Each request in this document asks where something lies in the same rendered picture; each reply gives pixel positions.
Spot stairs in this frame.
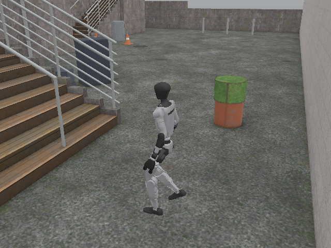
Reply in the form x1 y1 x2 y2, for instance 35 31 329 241
0 46 117 206
72 0 118 38

